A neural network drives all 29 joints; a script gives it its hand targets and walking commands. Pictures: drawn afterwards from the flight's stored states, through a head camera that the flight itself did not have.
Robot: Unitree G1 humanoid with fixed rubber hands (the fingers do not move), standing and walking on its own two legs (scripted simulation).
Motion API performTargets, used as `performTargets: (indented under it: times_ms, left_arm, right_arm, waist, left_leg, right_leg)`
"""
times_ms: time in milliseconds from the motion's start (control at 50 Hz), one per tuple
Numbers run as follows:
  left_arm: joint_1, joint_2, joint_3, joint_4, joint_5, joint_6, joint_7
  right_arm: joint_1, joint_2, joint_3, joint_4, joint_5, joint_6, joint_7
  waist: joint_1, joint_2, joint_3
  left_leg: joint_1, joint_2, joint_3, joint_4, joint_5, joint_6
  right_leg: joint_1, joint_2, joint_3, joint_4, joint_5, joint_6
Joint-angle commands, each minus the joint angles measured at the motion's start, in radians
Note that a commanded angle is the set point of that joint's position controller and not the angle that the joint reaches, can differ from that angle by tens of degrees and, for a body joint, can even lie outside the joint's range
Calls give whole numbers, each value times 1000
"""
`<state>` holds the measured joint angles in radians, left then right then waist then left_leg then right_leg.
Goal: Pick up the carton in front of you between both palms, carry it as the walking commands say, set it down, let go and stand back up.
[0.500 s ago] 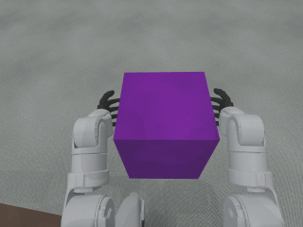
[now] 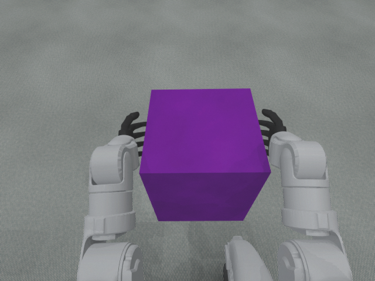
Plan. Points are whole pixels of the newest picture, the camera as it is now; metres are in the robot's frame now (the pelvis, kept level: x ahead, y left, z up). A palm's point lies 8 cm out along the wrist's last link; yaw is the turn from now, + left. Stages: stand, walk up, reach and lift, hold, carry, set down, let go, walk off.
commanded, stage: carry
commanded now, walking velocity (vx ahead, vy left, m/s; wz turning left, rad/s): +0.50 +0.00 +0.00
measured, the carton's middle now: (200, 160) +0.36 -0.02 +0.02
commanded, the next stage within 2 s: none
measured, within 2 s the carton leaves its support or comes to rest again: neither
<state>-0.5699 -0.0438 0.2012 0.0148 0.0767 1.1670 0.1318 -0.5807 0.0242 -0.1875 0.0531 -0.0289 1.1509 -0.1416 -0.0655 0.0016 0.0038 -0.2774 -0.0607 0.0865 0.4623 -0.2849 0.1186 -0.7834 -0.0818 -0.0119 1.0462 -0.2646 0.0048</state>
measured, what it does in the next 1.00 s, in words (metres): walks ahead: right foot, then left foot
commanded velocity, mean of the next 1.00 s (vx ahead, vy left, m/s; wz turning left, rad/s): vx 0.50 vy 0.00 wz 0.00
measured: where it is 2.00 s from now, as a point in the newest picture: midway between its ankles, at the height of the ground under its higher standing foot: (186, 136)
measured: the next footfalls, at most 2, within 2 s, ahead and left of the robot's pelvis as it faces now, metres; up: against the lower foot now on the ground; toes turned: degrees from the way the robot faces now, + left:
right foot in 0.20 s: +0.32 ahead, -0.12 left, +0.00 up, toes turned -5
left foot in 0.70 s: +0.61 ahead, +0.10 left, +0.00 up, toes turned +11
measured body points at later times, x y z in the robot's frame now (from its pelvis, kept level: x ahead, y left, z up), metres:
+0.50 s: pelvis +0.31 -0.04 +0.02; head +0.34 -0.06 +0.46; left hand +0.62 +0.13 +0.10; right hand +0.64 -0.18 +0.09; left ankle +0.39 +0.12 -0.68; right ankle +0.28 -0.11 -0.74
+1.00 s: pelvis +0.62 +0.01 +0.01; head +0.59 +0.02 +0.46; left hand +0.89 +0.16 +0.09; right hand +0.88 -0.14 +0.09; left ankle +0.57 +0.09 -0.74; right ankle +0.72 -0.15 -0.69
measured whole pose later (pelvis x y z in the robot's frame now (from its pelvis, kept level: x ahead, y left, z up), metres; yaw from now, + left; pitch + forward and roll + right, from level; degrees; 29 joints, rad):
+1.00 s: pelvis +0.62 +0.01 +0.01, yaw +0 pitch +4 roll -1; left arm -0.12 -0.13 0.10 -0.30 0.12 1.19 0.08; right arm -0.12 0.13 -0.10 -0.29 -0.10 1.19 -0.10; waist -0.02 -0.01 -0.14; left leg -0.13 0.03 0.20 0.27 -0.21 0.04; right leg -0.59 -0.12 -0.10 0.72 -0.15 0.03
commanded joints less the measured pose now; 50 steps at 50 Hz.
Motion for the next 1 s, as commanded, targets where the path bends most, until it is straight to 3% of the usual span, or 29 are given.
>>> performTargets:
  times_ms: [0,100,140,160,180,200,220,240,260,280,320,420,520,580,620,660,680,700,720,740,780,800,840,920,980]
  left_arm:
    - [-701,-1021,-696,-132,-385,-38,-184]
    - [-653,-972,-694,-70,-380,-3,-199]
    - [-643,-971,-682,-30,-386,9,-214]
    - [-642,-982,-673,-14,-387,11,-222]
    - [-620,-987,-657,4,-388,13,-232]
    - [-628,-963,-636,23,-376,13,-237]
    - [-583,-990,-625,63,-378,11,-240]
    - [-586,-1024,-631,33,-389,8,-247]
    - [-616,-1063,-640,-7,-406,7,-255]
    - [-644,-1098,-651,-61,-422,7,-261]
    - [-637,-1138,-673,-142,-438,9,-269]
    - [-424,-1108,-722,-287,-422,19,-292]
    - [-166,-1019,-767,-342,-369,23,-311]
    - [-49,-1008,-760,-326,-357,33,-319]
    - [-43,-982,-766,-336,-355,40,-319]
    - [-52,-961,-771,-347,-359,48,-317]
    - [-63,-945,-776,-352,-357,52,-315]
    - [-96,-949,-789,-371,-369,65,-312]
    - [-113,-947,-799,-375,-373,66,-314]
    - [-130,-975,-808,-363,-384,60,-316]
    - [-125,-1022,-816,-356,-389,42,-317]
    - [-113,-1031,-822,-357,-384,33,-315]
    - [-83,-1058,-827,-347,-379,19,-308]
    - [-41,-1044,-831,-366,-362,6,-293]
    - [-39,-1005,-829,-395,-362,17,-285]
  right_arm:
    - [-751,1081,710,-182,479,-14,277]
    - [-655,1010,667,-82,416,13,274]
    - [-624,1002,645,-36,391,19,274]
    - [-613,1005,639,-18,385,21,276]
    - [-635,1010,638,-14,382,23,279]
    - [-643,1054,643,-3,392,32,283]
    - [-644,1056,634,-8,387,36,285]
    - [-660,1088,647,-23,390,34,284]
    - [-669,1108,647,-49,391,31,283]
    - [-658,1126,652,-74,386,27,280]
    - [-603,1158,663,-130,373,25,269]
    - [-380,1149,724,-277,308,11,243]
    - [-159,1068,790,-368,268,19,251]
    - [-74,1052,797,-381,285,42,275]
    - [-75,1022,795,-395,305,54,289]
    - [-54,1001,783,-380,313,64,299]
    - [-39,984,775,-374,311,68,303]
    - [-38,968,761,-344,297,66,307]
    - [-22,990,759,-326,306,62,308]
    - [-39,1013,759,-344,314,57,310]
    - [-67,1062,772,-362,325,45,316]
    - [-75,1076,780,-369,334,39,319]
    - [-70,1075,790,-382,341,31,324]
    - [-35,1043,799,-406,349,27,332]
    - [-30,997,796,-434,348,36,326]
  waist:
    - [-2,101,-473]
    - [-1,136,-408]
    - [28,173,-438]
    - [58,144,-489]
    - [90,67,-549]
    - [84,-167,-658]
    - [107,-258,-635]
    - [96,-205,-572]
    - [92,-110,-534]
    - [81,-57,-487]
    - [77,-74,-474]
    - [82,-129,-466]
    - [87,-158,-379]
    - [91,-168,-305]
    - [90,-170,-286]
    - [65,-117,-349]
    - [47,-27,-419]
    - [42,224,-493]
    - [44,288,-446]
    - [46,223,-420]
    - [52,56,-377]
    - [58,55,-365]
    - [61,102,-354]
    - [56,118,-301]
    - [51,128,-259]
  left_leg:
    - [474,252,-231,-65,664,77]
    - [489,206,-106,-36,851,26]
    - [430,204,-54,84,993,-23]
    - [342,191,-11,204,899,-59]
    - [150,175,-19,369,552,-82]
    - [-180,83,-39,617,21,-116]
    - [-381,-4,-71,787,-256,-120]
    - [-437,56,-109,819,-218,-98]
    - [-433,87,-113,783,-154,-94]
    - [-416,120,-108,711,-100,-103]
    - [-344,141,-83,592,-54,-125]
    - [-378,136,-2,380,35,-162]
    - [-366,111,61,175,172,-149]
    - [-318,99,85,60,231,-130]
    - [-204,79,121,-20,256,-113]
    - [142,45,168,-60,211,-93]
    - [350,208,-42,-67,104,-67]
    - [572,483,-499,-140,-19,87]
    - [561,505,-631,-225,55,135]
    - [498,481,-530,-210,122,118]
    - [337,428,-349,-227,144,52]
    - [269,403,-277,-255,96,23]
    - [207,368,-173,-298,44,9]
    - [224,340,-84,-348,58,18]
    - [253,320,-31,-331,165,7]
  right_leg:
    - [-57,27,-53,-128,97,0]
    - [135,106,-147,-508,269,-32]
    - [392,142,-189,-641,316,-54]
    - [606,120,-183,-703,373,-60]
    - [850,-19,-31,-659,383,-74]
    - [1169,-329,383,-558,556,-221]
    - [1204,-349,569,-658,426,-306]
    - [1130,-310,494,-682,336,-277]
    - [1053,-269,412,-701,323,-236]
    - [969,-250,328,-739,351,-200]
    - [887,-218,221,-795,335,-164]
    - [958,-172,80,-818,463,-159]
    - [975,-137,-6,-797,592,-133]
    - [958,-136,-42,-778,647,-115]
    - [924,-131,-76,-709,707,-89]
    - [742,-87,-145,-484,653,-51]
    - [570,-67,-148,-288,356,-20]
    - [265,51,-136,0,54,17]
    - [93,92,-47,152,-231,4]
    - [72,31,2,223,-231,-20]
    - [113,-47,24,150,-121,-29]
    - [153,-58,17,79,-75,-24]
    - [195,-45,-28,-29,-10,-6]
    - [176,-44,-89,-283,98,29]
    - [189,-26,-131,-414,181,23]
